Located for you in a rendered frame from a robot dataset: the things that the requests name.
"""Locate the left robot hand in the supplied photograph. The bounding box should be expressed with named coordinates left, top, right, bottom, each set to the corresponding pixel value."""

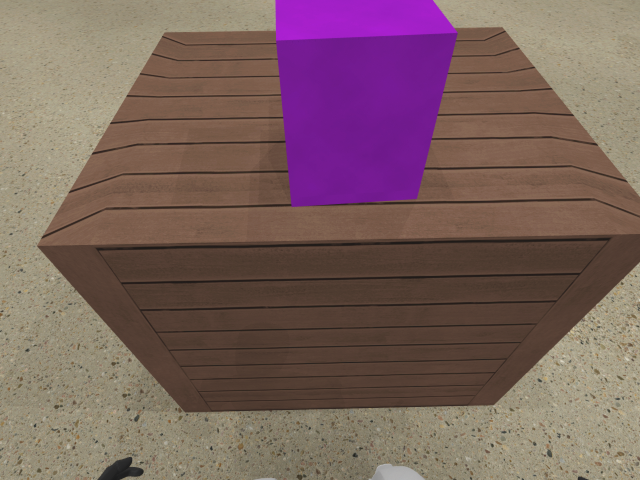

left=98, top=457, right=144, bottom=480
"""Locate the pedestal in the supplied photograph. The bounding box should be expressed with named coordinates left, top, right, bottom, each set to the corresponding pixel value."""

left=37, top=27, right=640, bottom=412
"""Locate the carton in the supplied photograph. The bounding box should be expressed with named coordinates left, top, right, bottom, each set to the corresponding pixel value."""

left=275, top=0, right=458, bottom=207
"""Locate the right robot shin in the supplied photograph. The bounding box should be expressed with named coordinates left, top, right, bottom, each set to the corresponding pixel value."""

left=375, top=464, right=393, bottom=474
